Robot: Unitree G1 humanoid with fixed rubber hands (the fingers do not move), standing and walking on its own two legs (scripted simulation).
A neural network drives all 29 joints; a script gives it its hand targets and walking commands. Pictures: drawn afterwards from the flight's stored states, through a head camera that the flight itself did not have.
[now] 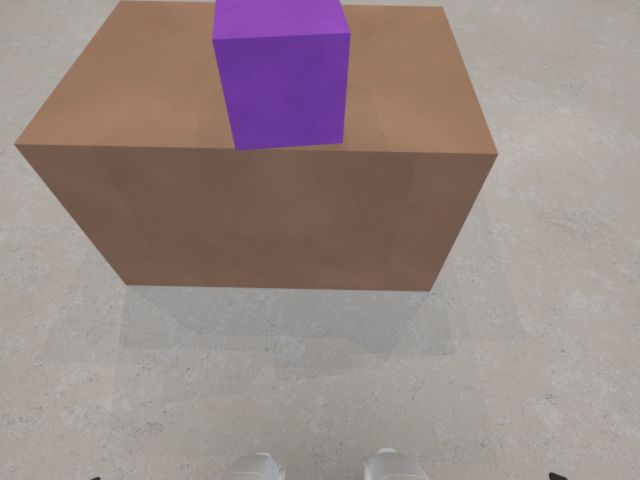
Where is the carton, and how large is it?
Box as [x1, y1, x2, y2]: [212, 0, 350, 150]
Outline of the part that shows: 216,0 212,41 235,149 237,150 342,142 350,32 339,0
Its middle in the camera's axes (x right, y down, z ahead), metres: -0.08 -0.40 +0.85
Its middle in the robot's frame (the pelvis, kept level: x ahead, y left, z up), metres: +0.91 +0.12 +0.02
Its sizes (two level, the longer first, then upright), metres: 0.292 0.240 0.243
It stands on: a pedestal, 0.63 m high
